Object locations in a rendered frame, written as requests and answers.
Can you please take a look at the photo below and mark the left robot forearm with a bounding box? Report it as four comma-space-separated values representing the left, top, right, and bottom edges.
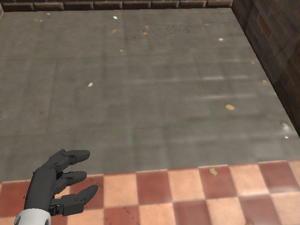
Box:
14, 208, 52, 225

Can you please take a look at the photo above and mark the robot left hand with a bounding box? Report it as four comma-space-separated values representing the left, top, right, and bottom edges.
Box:
23, 149, 98, 217

